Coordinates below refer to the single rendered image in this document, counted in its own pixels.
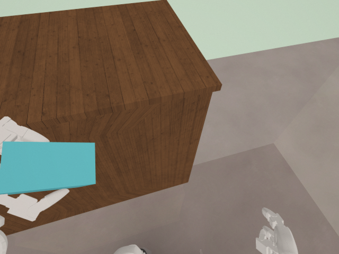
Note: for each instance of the table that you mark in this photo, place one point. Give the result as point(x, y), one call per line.
point(126, 77)

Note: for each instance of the sponge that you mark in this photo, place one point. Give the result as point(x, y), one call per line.
point(44, 166)

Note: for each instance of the left robot hand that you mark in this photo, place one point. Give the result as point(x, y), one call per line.
point(25, 206)

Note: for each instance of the right robot hand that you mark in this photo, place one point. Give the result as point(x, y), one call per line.
point(280, 241)

